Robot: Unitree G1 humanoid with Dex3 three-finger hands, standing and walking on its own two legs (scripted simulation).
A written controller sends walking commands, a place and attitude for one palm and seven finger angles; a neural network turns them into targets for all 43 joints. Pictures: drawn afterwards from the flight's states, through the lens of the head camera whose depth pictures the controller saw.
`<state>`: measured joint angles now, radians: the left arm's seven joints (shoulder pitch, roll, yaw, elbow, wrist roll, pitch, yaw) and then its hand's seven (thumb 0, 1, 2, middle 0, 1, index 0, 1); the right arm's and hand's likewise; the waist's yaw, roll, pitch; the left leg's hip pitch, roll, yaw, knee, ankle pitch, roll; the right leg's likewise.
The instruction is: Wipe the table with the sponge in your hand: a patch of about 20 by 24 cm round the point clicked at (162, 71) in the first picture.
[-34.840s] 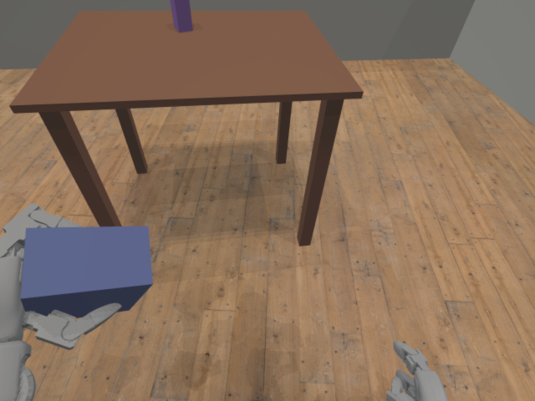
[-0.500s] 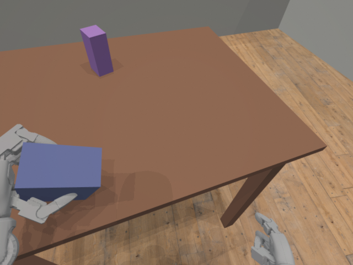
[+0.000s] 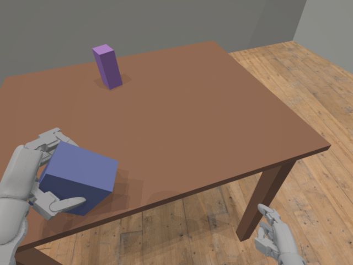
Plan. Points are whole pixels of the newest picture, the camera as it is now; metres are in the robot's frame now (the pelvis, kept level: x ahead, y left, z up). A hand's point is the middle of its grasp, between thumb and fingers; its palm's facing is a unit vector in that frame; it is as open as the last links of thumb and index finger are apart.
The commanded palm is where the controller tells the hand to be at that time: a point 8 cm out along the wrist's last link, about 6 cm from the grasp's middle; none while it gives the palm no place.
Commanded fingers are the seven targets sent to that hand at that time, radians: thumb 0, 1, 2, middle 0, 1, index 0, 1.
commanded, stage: turn the palm down, sponge in hand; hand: left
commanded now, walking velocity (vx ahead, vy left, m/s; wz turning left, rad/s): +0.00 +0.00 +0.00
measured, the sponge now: (82, 184) +0.23 +0.21 +0.12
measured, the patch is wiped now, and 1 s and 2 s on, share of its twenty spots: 0.00 0.00 0.00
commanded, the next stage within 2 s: move the sponge above the wiping area in 1.86 s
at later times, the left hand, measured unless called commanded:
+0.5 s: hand (62, 155) +0.23 +0.22 +0.20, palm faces +0.29 -0.48 -0.83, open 10.6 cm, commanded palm +0.19 +0.27 +0.24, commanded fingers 0.00 0.10 1.30 -1.20 -1.60 -1.20 -1.60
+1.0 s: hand (20, 139) +0.24 +0.28 +0.23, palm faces +0.36 -0.22 -0.90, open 10.6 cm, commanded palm +0.19 +0.28 +0.27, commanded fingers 0.00 0.10 1.30 -1.20 -1.60 -1.20 -1.60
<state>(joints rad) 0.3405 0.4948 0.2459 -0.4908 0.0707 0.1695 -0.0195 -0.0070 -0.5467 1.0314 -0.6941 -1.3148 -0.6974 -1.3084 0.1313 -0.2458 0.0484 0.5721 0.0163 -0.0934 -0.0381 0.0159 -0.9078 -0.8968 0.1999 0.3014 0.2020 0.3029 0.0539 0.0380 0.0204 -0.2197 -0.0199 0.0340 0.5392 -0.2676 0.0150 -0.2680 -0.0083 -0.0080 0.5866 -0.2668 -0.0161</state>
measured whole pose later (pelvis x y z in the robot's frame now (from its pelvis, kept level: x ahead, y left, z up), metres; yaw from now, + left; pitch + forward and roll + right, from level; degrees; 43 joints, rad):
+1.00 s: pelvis +0.00 -0.01 +0.00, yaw +0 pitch -5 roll +1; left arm 0.05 0.70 0.16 -0.43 0.52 0.45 -0.05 0.00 -0.55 1.03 -0.70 -1.31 -0.71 -1.30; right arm 0.06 -0.25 0.06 0.61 0.07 0.00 -0.12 0.01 -0.91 -0.90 0.20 0.30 0.19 0.30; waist 0.13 0.10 0.00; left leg -0.16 0.00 0.02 0.50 -0.25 0.00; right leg -0.20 0.01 -0.02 0.52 -0.24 -0.03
